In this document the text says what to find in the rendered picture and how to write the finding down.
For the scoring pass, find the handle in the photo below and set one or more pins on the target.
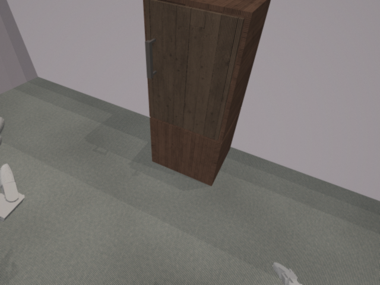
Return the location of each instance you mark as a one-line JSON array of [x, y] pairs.
[[149, 58]]

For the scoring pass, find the right robot hand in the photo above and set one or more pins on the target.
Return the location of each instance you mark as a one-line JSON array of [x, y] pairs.
[[287, 276]]

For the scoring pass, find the left robot hand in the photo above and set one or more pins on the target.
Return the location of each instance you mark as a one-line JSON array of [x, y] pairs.
[[10, 198]]

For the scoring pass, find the cupboard door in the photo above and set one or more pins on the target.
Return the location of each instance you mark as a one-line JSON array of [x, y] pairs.
[[194, 55]]

